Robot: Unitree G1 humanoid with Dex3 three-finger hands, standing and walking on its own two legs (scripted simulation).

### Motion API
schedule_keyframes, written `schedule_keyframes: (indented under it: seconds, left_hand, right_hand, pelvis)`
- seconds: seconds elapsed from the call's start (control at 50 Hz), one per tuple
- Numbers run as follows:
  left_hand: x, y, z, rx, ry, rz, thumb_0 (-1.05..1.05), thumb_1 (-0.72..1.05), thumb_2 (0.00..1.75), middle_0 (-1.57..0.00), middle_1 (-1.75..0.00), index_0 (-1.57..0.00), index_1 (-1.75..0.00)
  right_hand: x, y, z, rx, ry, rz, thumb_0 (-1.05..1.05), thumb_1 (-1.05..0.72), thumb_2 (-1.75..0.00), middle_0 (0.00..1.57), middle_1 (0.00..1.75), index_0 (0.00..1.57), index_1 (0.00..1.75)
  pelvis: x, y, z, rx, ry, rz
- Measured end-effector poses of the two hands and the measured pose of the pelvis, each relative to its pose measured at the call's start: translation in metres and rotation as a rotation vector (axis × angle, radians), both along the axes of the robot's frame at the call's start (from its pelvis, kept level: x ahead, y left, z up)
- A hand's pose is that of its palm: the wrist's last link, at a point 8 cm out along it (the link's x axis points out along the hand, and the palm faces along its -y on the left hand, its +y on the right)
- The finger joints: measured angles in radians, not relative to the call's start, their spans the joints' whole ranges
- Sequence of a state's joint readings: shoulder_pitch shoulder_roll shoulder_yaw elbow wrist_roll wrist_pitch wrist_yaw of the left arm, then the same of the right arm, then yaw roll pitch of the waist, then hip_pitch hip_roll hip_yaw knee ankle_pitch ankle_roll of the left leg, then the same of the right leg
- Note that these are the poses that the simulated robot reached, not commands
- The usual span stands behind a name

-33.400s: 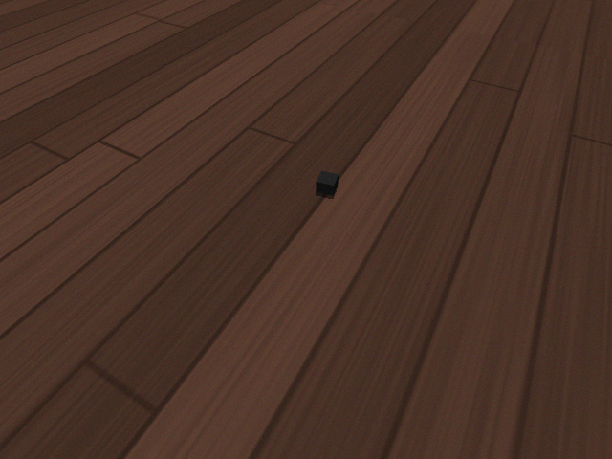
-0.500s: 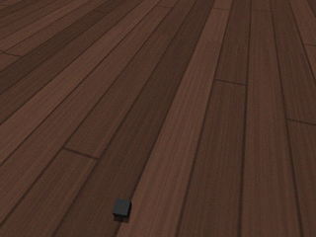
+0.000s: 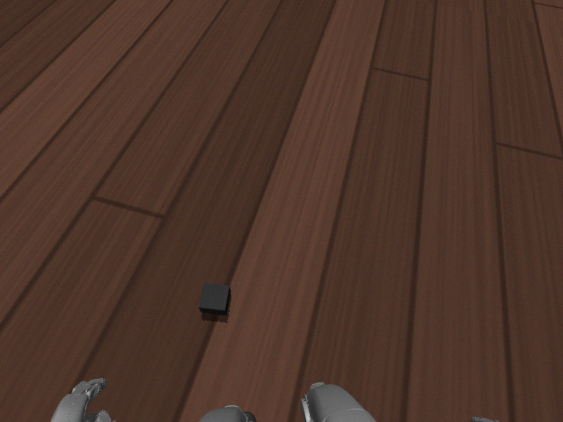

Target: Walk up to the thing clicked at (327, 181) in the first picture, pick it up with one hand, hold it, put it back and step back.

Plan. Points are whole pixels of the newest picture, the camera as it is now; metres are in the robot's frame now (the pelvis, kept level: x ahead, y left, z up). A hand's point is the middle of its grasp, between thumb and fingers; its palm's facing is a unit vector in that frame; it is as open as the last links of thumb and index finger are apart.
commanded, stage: step back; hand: left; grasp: from above
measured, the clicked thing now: (215, 299) +0.49 +0.20 -0.73
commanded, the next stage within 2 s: none
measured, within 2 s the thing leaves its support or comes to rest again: neither
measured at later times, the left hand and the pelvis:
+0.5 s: hand out of the picture +0.02 +0.25 -0.13, palm faces +0.00 -0.91 -0.41, open 7.3 cm; pelvis -0.11 +0.00 +0.00, yaw +0 degrees
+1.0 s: hand out of the picture -0.20 +0.27 -0.16, palm faces -0.08 -0.91 -0.40, open 7.3 cm; pelvis -0.28 -0.01 -0.02, yaw -6 degrees
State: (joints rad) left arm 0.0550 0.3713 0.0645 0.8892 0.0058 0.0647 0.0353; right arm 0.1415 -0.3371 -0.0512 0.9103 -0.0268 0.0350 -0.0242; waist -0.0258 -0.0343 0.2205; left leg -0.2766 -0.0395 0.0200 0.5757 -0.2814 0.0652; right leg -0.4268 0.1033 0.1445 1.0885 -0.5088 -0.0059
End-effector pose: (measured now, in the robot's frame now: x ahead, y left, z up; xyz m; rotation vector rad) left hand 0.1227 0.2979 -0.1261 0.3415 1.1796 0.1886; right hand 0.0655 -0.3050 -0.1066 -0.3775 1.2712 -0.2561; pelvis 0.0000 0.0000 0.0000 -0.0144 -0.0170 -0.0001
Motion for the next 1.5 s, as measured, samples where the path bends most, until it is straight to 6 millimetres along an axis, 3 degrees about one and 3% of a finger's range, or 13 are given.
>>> schedule_keyframes:
  seconds: [0.2,0.28,0.44,0.56,0.64,0.72,0.92,1.04,1.14,1.24,1.32,1.42,1.5]
  left_hand:
    - [-0.047,-0.009,0.009,0.056,0.001,-0.034,0.00,0.91,0.90,-0.21,-0.30,-0.21,-0.30]
    - [-0.070,-0.014,0.022,0.059,-0.026,-0.030,0.00,0.91,0.90,-0.21,-0.30,-0.21,-0.30]
    - [-0.099,-0.009,0.038,0.066,-0.085,-0.012,0.00,0.90,0.90,-0.21,-0.30,-0.21,-0.30]
    - [-0.128,0.010,0.020,0.039,-0.133,-0.008,0.00,0.90,0.90,-0.21,-0.30,-0.21,-0.30]
    - [-0.160,0.022,0.005,0.014,-0.102,0.019,0.00,0.90,0.90,-0.21,-0.30,-0.21,-0.30]
    - [-0.196,0.025,0.008,-0.007,-0.061,0.042,0.00,0.91,0.90,-0.21,-0.30,-0.21,-0.30]
    - [-0.298,0.025,0.002,0.036,0.079,0.014,0.00,0.91,0.90,-0.21,-0.30,-0.21,-0.30]
    - [-0.349,0.000,0.006,0.059,0.081,-0.009,0.00,0.91,0.90,-0.21,-0.30,-0.21,-0.30]
    - [-0.391,-0.017,0.030,0.074,0.067,0.005,0.00,0.91,0.90,-0.21,-0.30,-0.21,-0.30]
    - [-0.395,-0.019,0.045,0.103,0.006,-0.004,0.01,0.90,0.90,-0.21,-0.30,-0.21,-0.30]
    - [-0.391,-0.019,0.043,0.110,-0.091,-0.022,0.00,0.90,0.90,-0.21,-0.30,-0.21,-0.30]
    - [-0.405,-0.014,0.020,0.066,-0.162,-0.018,0.00,0.90,0.90,-0.21,-0.30,-0.21,-0.30]
    - [-0.436,-0.020,0.010,0.014,-0.136,0.009,0.00,0.91,0.90,-0.21,-0.30,-0.21,-0.30]
  right_hand:
    - [-0.011,-0.008,-0.026,0.071,-0.133,-0.011,0.00,-0.90,-0.90,0.21,0.30,0.21,0.30]
    - [-0.024,-0.014,-0.023,0.084,-0.122,-0.013,0.00,-0.90,-0.90,0.21,0.30,0.21,0.30]
    - [-0.070,-0.023,-0.012,0.037,-0.069,0.029,0.00,-0.90,-0.90,0.21,0.30,0.21,0.30]
    - [-0.106,-0.009,-0.014,-0.005,-0.050,0.071,0.00,-0.90,-0.90,0.20,0.30,0.20,0.30]
    - [-0.135,0.010,-0.004,0.002,-0.066,0.081,0.00,-0.90,-0.90,0.20,0.30,0.20,0.30]
    - [-0.160,0.018,0.012,-0.002,-0.072,0.081,0.00,-0.90,-0.90,0.21,0.30,0.21,0.30]
    - [-0.192,0.003,0.017,-0.008,-0.215,0.071,0.00,-0.90,-0.90,0.21,0.30,0.21,0.30]
    - [-0.240,-0.030,-0.009,0.013,-0.242,0.033,0.00,-0.90,-0.90,0.21,0.30,0.21,0.30]
    - [-0.299,-0.042,-0.012,0.046,-0.166,-0.018,0.00,-0.90,-0.90,0.21,0.30,0.21,0.30]
    - [-0.364,-0.047,-0.017,0.044,-0.066,-0.024,0.00,-0.90,-0.90,0.20,0.30,0.20,0.30]
    - [-0.406,-0.043,-0.023,0.036,0.028,0.001,0.01,-0.90,-0.90,0.20,0.30,0.20,0.30]
    - [-0.438,-0.029,-0.024,0.024,0.042,0.043,0.01,-0.90,-0.90,0.20,0.30,0.20,0.30]
    - [-0.457,-0.021,-0.012,0.022,0.007,0.065,0.01,-0.90,-0.90,0.21,0.30,0.21,0.30]
  pelvis:
    - [-0.037,-0.012,-0.014,0.005,-0.047,-0.045]
    - [-0.053,-0.018,-0.008,0.029,-0.046,-0.043]
    - [-0.090,-0.010,0.002,0.044,-0.008,-0.018]
    - [-0.130,0.006,-0.013,0.015,-0.027,0.029]
    - [-0.156,0.013,-0.012,0.028,-0.059,0.010]
    - [-0.176,0.015,-0.001,-0.013,-0.044,0.009]
    - [-0.244,0.002,-0.005,0.002,-0.030,-0.073]
    - [-0.297,-0.017,-0.019,-0.017,-0.057,-0.088]
    - [-0.323,-0.028,-0.005,0.059,-0.046,-0.093]
    - [-0.351,-0.031,0.001,0.058,-0.011,-0.049]
    - [-0.379,-0.031,-0.004,0.040,-0.004,-0.005]
    - [-0.421,-0.026,-0.017,0.039,-0.018,0.043]
    - [-0.448,-0.024,-0.013,0.027,-0.039,0.037]
